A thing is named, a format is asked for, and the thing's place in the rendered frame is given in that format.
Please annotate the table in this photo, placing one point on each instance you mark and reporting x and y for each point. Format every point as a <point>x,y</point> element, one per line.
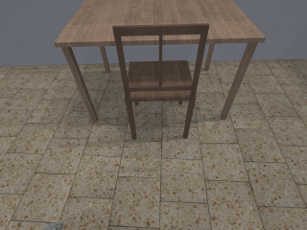
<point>92,26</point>

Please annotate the chair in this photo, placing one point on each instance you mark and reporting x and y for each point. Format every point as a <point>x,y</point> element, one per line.
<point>162,80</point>

